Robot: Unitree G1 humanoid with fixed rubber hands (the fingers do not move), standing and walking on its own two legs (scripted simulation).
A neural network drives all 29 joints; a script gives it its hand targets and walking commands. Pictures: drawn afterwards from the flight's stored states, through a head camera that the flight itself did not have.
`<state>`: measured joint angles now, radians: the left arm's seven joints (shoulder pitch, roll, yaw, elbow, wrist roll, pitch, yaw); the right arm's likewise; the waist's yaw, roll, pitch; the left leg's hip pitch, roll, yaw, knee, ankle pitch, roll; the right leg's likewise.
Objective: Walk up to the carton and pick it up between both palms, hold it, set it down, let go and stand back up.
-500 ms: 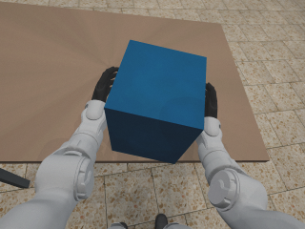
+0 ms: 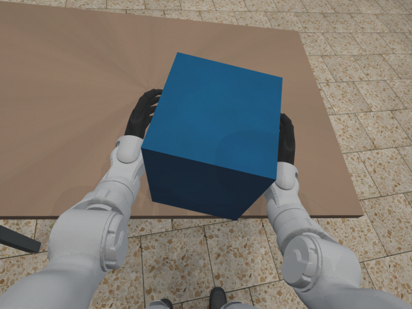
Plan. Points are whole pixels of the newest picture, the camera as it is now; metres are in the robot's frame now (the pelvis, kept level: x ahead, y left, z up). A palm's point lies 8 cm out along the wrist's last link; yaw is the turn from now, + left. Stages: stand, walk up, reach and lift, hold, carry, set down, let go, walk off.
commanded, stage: reach and lift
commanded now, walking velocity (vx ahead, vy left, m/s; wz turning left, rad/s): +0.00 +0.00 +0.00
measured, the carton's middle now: (210, 146) +0.42 -0.03 +0.02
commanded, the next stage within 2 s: none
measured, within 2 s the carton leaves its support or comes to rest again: leaves its support in 0.68 s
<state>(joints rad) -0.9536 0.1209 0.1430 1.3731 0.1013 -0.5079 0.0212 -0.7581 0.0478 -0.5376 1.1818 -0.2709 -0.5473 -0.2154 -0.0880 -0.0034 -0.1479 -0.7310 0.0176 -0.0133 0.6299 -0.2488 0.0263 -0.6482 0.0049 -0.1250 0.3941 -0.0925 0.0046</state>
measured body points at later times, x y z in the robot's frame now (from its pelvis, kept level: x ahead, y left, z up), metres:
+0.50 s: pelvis -0.01 -0.01 +0.00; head +0.09 +0.02 +0.44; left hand +0.45 +0.10 +0.04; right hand +0.39 -0.19 +0.03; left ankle +0.01 +0.08 -0.73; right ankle +0.04 -0.14 -0.73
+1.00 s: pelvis -0.01 -0.02 +0.00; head +0.02 +0.01 +0.45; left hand +0.44 +0.09 +0.11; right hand +0.39 -0.20 +0.10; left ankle +0.01 +0.08 -0.73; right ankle +0.04 -0.14 -0.73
